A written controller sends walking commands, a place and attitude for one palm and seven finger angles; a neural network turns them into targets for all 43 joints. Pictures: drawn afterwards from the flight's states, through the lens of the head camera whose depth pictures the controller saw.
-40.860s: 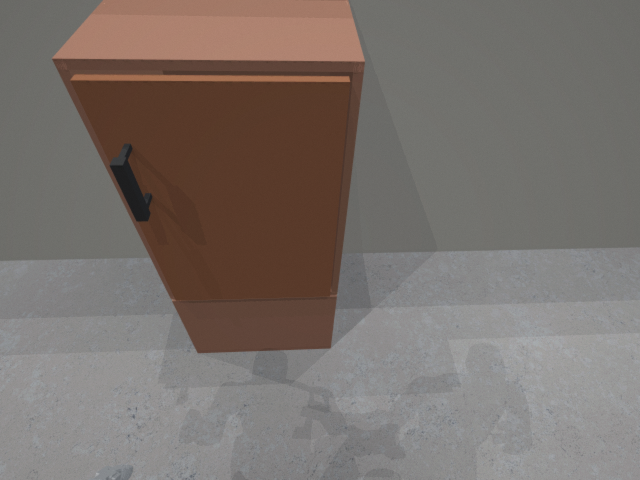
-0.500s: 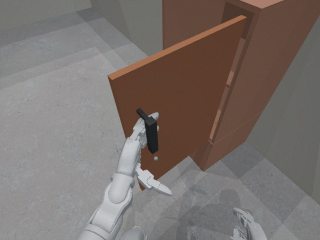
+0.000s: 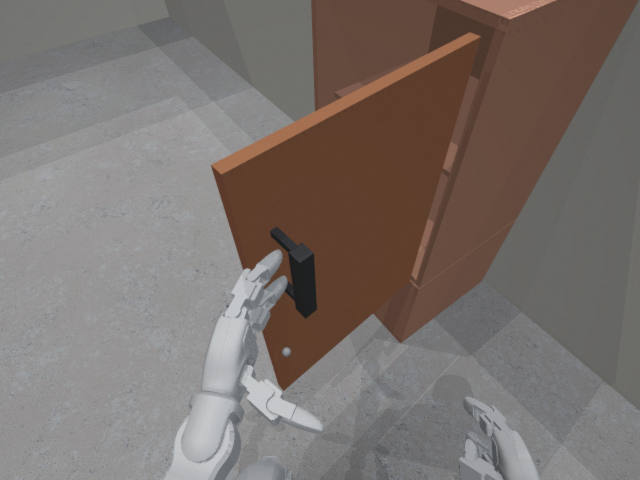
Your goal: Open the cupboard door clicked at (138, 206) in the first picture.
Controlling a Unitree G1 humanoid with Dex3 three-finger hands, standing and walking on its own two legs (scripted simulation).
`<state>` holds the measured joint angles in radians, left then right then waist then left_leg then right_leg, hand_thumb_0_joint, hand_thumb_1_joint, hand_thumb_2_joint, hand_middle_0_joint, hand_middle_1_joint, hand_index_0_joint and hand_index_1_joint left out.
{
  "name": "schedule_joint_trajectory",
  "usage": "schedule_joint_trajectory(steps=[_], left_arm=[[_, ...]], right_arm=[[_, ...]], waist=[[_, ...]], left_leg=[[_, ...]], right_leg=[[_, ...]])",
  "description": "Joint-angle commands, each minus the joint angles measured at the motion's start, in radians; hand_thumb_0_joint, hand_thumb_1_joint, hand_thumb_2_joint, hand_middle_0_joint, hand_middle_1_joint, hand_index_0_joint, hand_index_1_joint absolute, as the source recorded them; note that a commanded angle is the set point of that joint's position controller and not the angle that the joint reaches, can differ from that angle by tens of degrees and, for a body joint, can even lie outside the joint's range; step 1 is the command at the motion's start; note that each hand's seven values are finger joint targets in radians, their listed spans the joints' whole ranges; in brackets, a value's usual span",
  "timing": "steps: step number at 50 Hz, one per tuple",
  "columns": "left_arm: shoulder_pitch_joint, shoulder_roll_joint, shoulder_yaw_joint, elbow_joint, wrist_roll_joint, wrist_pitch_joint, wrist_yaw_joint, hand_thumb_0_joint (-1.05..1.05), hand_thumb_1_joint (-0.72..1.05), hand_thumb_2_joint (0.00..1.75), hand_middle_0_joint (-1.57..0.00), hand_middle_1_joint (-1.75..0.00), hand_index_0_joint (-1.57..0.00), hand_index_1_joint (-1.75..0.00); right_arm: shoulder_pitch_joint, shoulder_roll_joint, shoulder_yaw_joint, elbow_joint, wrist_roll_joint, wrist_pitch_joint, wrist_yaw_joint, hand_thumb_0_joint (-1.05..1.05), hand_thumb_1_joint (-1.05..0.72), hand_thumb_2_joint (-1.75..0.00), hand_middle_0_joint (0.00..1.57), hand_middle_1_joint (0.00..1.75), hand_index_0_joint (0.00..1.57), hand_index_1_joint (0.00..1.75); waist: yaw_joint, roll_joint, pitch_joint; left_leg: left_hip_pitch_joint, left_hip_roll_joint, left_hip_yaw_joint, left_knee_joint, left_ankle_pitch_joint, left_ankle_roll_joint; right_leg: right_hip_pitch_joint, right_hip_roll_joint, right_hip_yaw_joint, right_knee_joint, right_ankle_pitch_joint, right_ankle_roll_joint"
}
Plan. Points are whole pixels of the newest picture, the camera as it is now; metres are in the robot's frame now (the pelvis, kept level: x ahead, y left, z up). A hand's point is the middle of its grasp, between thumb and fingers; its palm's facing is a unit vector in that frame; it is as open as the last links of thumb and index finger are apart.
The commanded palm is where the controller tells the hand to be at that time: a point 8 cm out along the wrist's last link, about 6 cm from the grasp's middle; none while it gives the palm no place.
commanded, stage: slide the hand sideways off the handle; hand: left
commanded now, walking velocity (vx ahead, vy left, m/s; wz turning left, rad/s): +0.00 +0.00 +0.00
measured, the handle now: (293, 273) +0.35 +0.05 +0.08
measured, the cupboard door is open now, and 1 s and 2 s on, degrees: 95 95 95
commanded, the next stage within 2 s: draw the hand back to the body in 0.52 s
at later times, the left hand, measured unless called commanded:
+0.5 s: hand (235, 392) +0.21 +0.10 +0.07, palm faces -0.07 -1.00 -0.02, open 16.3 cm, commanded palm +0.19 +0.15 +0.07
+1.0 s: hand (178, 383) +0.20 +0.15 +0.11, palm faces -0.08 -1.00 -0.06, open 16.3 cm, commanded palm +0.18 +0.21 +0.12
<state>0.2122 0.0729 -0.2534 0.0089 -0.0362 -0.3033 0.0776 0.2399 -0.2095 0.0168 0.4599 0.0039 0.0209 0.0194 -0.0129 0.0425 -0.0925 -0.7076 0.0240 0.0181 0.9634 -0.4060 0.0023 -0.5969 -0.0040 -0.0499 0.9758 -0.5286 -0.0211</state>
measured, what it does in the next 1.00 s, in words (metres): stands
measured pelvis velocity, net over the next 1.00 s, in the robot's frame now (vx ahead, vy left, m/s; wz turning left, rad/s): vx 0.01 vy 0.00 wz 0.01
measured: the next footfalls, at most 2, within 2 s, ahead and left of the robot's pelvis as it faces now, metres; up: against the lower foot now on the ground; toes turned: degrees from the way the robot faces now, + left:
none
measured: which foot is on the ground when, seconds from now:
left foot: down 0.00-1.00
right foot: down 0.00-1.00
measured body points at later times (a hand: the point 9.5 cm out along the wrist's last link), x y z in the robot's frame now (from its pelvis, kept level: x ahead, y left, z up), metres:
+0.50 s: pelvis +0.01 -0.02 -0.01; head +0.05 -0.03 +0.44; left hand +0.20 +0.15 +0.07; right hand +0.19 -0.25 -0.09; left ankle +0.04 +0.12 -0.68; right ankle -0.02 -0.11 -0.68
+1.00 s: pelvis +0.01 +0.00 +0.01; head +0.01 -0.01 +0.46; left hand +0.20 +0.20 +0.11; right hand +0.18 -0.22 -0.06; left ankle +0.04 +0.12 -0.68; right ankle -0.02 -0.11 -0.68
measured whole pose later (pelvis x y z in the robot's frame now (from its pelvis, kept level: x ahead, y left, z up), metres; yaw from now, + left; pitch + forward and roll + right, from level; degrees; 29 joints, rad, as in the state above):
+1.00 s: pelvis +0.01 +0.00 +0.01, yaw +1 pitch +7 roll -2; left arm 0.51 0.23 0.02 -0.31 -0.23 -0.20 -0.17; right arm 0.29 -0.23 0.04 0.44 0.05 -0.08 -0.06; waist 0.00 0.06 -0.12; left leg -0.65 0.03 -0.01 0.95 -0.41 0.00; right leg -0.52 0.01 -0.07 0.92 -0.52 -0.02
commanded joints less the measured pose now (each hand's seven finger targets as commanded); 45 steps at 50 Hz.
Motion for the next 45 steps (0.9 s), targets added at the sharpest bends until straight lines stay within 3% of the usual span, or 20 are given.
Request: schedule_joint_trajectory(steps=[1, 3, 5, 10, 12, 15, 20, 24, 29, 31, 34, 35, 36, 41, 42, 45], left_arm=[[-0.080, -0.020, 0.038, -0.290, -0.020, -0.077, -0.027, 0.00, -0.50, 0.30, -0.15, -0.30, -0.15, -0.30], [-0.022, -0.022, 0.034, -0.291, -0.024, -0.072, -0.039, 0.00, -0.50, 0.30, -0.15, -0.30, -0.15, -0.30], [-0.021, 0.019, 0.069, -0.303, -0.021, -0.069, -0.049, 0.00, -0.50, 0.30, -0.15, -0.30, -0.15, -0.30], [0.131, 0.059, 0.120, -0.367, -0.040, -0.072, -0.088, 0.00, -0.50, 0.30, -0.15, -0.30, -0.15, -0.30], [0.147, 0.090, 0.158, -0.389, -0.056, -0.074, -0.106, 0.00, -0.50, 0.30, -0.15, -0.30, -0.15, -0.30], [0.207, 0.085, 0.163, -0.401, -0.081, -0.083, -0.139, 0.00, -0.50, 0.30, -0.15, -0.30, -0.15, -0.30], [0.259, 0.105, 0.188, -0.444, -0.119, -0.117, -0.194, 0.00, -0.50, 0.30, -0.15, -0.30, -0.15, -0.30], [0.275, 0.148, 0.228, -0.437, -0.139, -0.135, -0.240, 0.00, -0.50, 0.30, -0.15, -0.30, -0.15, -0.30], [0.224, 0.129, 0.198, -0.441, -0.151, -0.140, -0.257, 0.00, -0.50, 0.30, -0.15, -0.30, -0.15, -0.30], [0.213, 0.126, 0.193, -0.454, -0.151, -0.133, -0.247, 0.00, -0.50, 0.30, -0.15, -0.30, -0.15, -0.30], [0.234, 0.213, 0.286, -0.514, -0.154, -0.110, -0.222, 0.00, -0.50, 0.30, -0.15, -0.30, -0.15, -0.30], [0.257, 0.216, 0.299, -0.529, -0.155, -0.099, -0.216, 0.00, -0.50, 0.30, -0.15, -0.30, -0.15, -0.30], [0.260, 0.216, 0.300, -0.537, -0.155, -0.086, -0.210, 0.00, -0.50, 0.30, -0.15, -0.30, -0.15, -0.30], [0.279, 0.189, 0.295, -0.509, -0.184, -0.012, -0.216, 0.00, -0.50, 0.30, -0.15, -0.30, -0.15, -0.30], [0.288, 0.192, 0.305, -0.488, -0.190, 0.003, -0.224, 0.00, -0.50, 0.30, -0.15, -0.30, -0.15, -0.30], [0.239, 0.227, 0.328, -0.509, -0.204, 0.028, -0.249, 0.00, -0.50, 0.30, -0.15, -0.30, -0.15, -0.30]], right_arm=[[-0.069, -0.094, -0.040, -0.169, 0.002, -0.068, -0.014, 0.00, -0.90, -0.90, 0.20, 0.30, 0.20, 0.30], [-0.068, -0.093, -0.036, -0.174, 0.002, -0.071, -0.013, 0.00, -0.90, -0.90, 0.20, 0.30, 0.20, 0.30], [-0.063, -0.097, -0.039, -0.172, 0.001, -0.074, -0.015, 0.00, -0.90, -0.90, 0.20, 0.30, 0.20, 0.30], [-0.056, -0.090, -0.041, -0.194, 0.000, -0.077, -0.015, 0.00, -0.90, -0.90, 0.20, 0.30, 0.20, 0.30], [-0.053, -0.095, -0.043, -0.191, 0.003, -0.079, -0.021, 0.00, -0.90, -0.90, 0.20, 0.30, 0.20, 0.30], [-0.050, -0.094, -0.042, -0.198, 0.005, -0.087, -0.024, 0.00, -0.90, -0.90, 0.20, 0.30, 0.20, 0.30], [-0.041, -0.101, -0.048, -0.197, 0.006, -0.107, -0.033, 0.00, -0.90, -0.90, 0.20, 0.30, 0.20, 0.30], [-0.041, -0.107, -0.053, -0.192, 0.011, -0.113, -0.041, 0.00, -0.90, -0.90, 0.20, 0.30, 0.20, 0.30], [-0.046, -0.112, -0.053, -0.192, 0.014, -0.134, -0.051, 0.00, -0.90, -0.90, 0.20, 0.30, 0.20, 0.30], [-0.044, -0.113, -0.054, -0.199, 0.014, -0.139, -0.052, 0.00, -0.90, -0.90, 0.20, 0.30, 0.20, 0.30], [-0.047, -0.110, -0.056, -0.208, 0.020, -0.136, -0.059, 0.00, -0.90, -0.90, 0.20, 0.30, 0.20, 0.30], [-0.048, -0.106, -0.055, -0.212, 0.022, -0.132, -0.061, 0.00, -0.90, -0.90, 0.20, 0.30, 0.20, 0.30], [-0.052, -0.103, -0.051, -0.213, 0.026, -0.131, -0.061, 0.00, -0.90, -0.90, 0.20, 0.30, 0.20, 0.30], [-0.063, -0.106, -0.038, -0.211, 0.039, -0.135, -0.070, 0.00, -0.90, -0.90, 0.20, 0.30, 0.20, 0.30], [-0.069, -0.111, -0.036, -0.206, 0.040, -0.137, -0.073, 0.00, -0.90, -0.90, 0.20, 0.30, 0.20, 0.30], [-0.068, -0.120, -0.027, -0.202, 0.041, -0.151, -0.082, 0.00, -0.90, -0.90, 0.20, 0.30, 0.20, 0.30]], waist=[[-0.005, -0.103, -0.213], [-0.005, -0.092, -0.195], [-0.007, -0.093, -0.183], [0.015, -0.071, -0.204], [0.013, -0.079, -0.213], [0.005, -0.078, -0.182], [-0.007, -0.090, -0.196], [-0.012, -0.082, -0.172], [-0.024, -0.058, -0.162], [-0.017, -0.059, -0.176], [0.014, -0.052, -0.240], [0.024, -0.046, -0.252], [0.025, -0.022, -0.236], [0.008, -0.057, -0.128], [0.007, -0.090, -0.111], [0.003, -0.068, -0.079]], left_leg=[[0.221, -0.022, -0.034, -0.119, 0.153, 0.019], [0.213, -0.022, -0.034, -0.117, 0.163, 0.019], [0.197, -0.024, -0.033, -0.106, 0.159, 0.019], [0.187, -0.030, -0.021, -0.092, 0.207, 0.018], [0.181, -0.031, -0.019, -0.079, 0.219, 0.019], [0.159, -0.034, -0.021, -0.071, 0.210, 0.016], [0.131, -0.037, -0.028, -0.037, 0.205, 0.017], [0.086, -0.039, -0.033, -0.015, 0.172, 0.015], [0.073, -0.036, -0.039, 0.003, 0.126, 0.017], [0.077, -0.035, -0.043, -0.004, 0.116, 0.019], [0.119, -0.033, -0.034, -0.029, 0.148, 0.022], [0.133, -0.033, -0.030, -0.042, 0.162, 0.022], [0.146, -0.033, -0.029, -0.058, 0.164, 0.022], [0.163, -0.026, -0.036, -0.114, 0.103, 0.023], [0.158, -0.025, -0.040, -0.121, 0.097, 0.025], [0.171, -0.025, -0.045, -0.145, 0.065, 0.024]], right_leg=[[0.001, 0.023, 0.011, -0.169, 0.304, 0.000], [-0.002, 0.021, 0.008, -0.163, 0.322, 0.002], [-0.006, 0.018, 0.016, -0.161, 0.329, 0.004], [0.033, 0.014, 0.029, -0.149, 0.418, 0.007], [0.052, 0.012, 0.040, -0.150, 0.452, 0.011], [0.038, 0.008, 0.039, -0.145, 0.480, 0.022], [0.032, -0.002, 0.058, -0.135, 0.524, 0.038], [0.011, -0.010, 0.082, -0.139, 0.469, 0.040], [-0.051, -0.005, 0.081, -0.140, 0.335, 0.032], [-0.059, 0.000, 0.070, -0.137, 0.284, 0.024], [0.011, 0.002, 0.079, -0.153, 0.315, 0.022], [0.030, 0.004, 0.073, -0.153, 0.332, 0.021], [0.027, 0.011, 0.058, -0.154, 0.323, 0.017], [0.009, 0.024, 0.029, -0.214, 0.237, 0.022], [0.018, 0.024, 0.033, -0.231, 0.222, 0.024], [0.014, 0.023, 0.037, -0.261, 0.165, 0.023]])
